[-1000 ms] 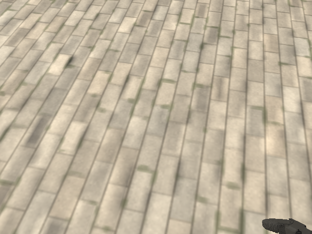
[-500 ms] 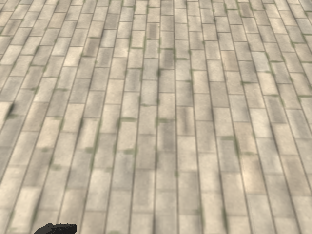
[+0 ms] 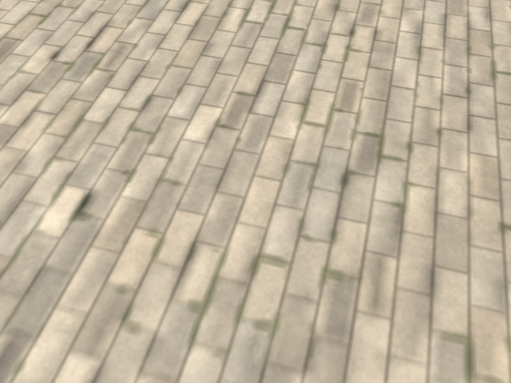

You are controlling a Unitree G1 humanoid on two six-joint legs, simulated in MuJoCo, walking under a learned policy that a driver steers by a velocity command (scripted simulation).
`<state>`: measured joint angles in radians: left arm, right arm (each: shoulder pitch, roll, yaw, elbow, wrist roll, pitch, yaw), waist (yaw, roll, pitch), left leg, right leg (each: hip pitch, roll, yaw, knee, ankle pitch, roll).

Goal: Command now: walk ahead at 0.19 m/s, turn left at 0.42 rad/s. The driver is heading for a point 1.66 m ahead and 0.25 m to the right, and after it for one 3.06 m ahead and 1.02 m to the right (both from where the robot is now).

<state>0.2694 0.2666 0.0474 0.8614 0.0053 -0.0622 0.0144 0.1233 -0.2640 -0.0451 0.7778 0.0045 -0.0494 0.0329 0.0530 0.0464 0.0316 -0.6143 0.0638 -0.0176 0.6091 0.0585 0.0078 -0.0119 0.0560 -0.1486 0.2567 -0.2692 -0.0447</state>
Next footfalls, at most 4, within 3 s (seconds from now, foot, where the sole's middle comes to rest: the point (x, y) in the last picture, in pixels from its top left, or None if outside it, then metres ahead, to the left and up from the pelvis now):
0.08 left None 0.20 0.11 -0.78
0.48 right None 0.20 -0.13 -0.78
1.04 right None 0.16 -0.16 -0.78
1.54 left None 0.35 0.03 -0.78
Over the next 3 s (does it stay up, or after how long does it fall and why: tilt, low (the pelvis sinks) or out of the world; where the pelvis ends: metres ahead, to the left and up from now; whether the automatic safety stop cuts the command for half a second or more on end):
stays up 0.98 -0.28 0.00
